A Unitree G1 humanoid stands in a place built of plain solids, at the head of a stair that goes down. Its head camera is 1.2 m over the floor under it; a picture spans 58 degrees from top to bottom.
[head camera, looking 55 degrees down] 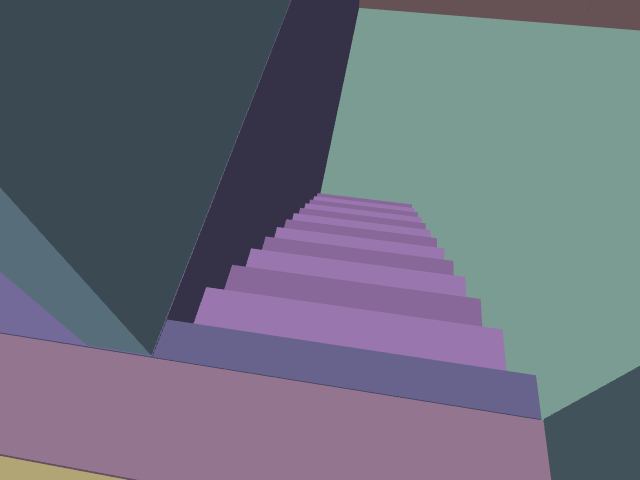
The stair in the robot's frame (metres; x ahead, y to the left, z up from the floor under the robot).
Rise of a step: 0.21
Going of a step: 0.23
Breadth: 1.08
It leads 9 degrees to the right of straight ahead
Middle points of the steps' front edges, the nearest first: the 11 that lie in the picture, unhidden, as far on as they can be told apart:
0.47 -0.07 0.00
0.69 -0.11 -0.21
0.92 -0.14 -0.42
1.15 -0.18 -0.64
1.38 -0.21 -0.85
1.60 -0.25 -1.06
1.83 -0.29 -1.27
2.06 -0.32 -1.48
2.29 -0.36 -1.70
2.51 -0.39 -1.91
2.74 -0.43 -2.12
